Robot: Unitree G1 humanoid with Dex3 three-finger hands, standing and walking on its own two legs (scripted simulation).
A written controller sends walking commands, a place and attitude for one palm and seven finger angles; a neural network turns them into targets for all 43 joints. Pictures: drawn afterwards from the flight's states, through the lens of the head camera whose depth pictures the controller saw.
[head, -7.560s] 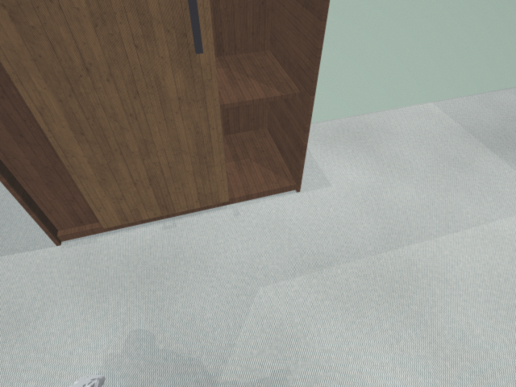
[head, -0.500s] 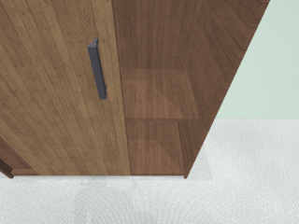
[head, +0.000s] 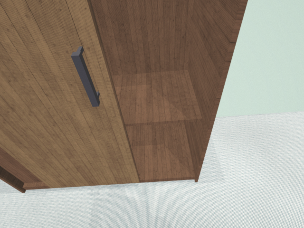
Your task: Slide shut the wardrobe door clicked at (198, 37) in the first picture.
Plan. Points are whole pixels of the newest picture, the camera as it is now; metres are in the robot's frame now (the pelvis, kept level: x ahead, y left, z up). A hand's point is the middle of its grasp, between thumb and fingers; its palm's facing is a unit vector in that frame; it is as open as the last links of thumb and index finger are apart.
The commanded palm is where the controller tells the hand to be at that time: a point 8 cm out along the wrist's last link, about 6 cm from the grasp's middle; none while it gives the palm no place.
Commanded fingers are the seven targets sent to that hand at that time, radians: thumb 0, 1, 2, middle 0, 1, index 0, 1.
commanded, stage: look again from close up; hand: left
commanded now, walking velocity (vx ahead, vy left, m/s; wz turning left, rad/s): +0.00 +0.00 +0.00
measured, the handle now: (88, 78) +0.50 +0.22 +0.15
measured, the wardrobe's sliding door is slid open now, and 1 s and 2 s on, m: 0.37 0.37 0.37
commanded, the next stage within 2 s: shuffle to correct the standing spot in 0.66 s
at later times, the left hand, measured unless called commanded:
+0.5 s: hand out of the picture -0.01 +0.15 -0.17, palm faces +0.06 -0.98 -0.20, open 7.3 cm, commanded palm none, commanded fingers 0.00 0.90 0.90 -0.20 -0.30 -0.20 -0.30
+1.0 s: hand out of the picture -0.02 +0.17 -0.18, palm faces +0.14 -0.98 -0.17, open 7.3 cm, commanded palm none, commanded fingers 0.00 0.90 0.90 -0.20 -0.30 -0.20 -0.30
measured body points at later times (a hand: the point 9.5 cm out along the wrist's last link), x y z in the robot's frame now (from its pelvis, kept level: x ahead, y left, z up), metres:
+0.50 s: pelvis -0.01 -0.02 +0.00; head +0.00 -0.04 +0.45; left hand -0.01 +0.20 -0.15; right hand -0.03 -0.24 -0.17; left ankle -0.06 +0.13 -0.73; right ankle +0.02 -0.13 -0.73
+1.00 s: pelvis +0.00 +0.00 -0.01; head +0.01 +0.00 +0.44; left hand -0.02 +0.22 -0.17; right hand -0.03 -0.22 -0.17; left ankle -0.06 +0.13 -0.73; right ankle +0.02 -0.13 -0.73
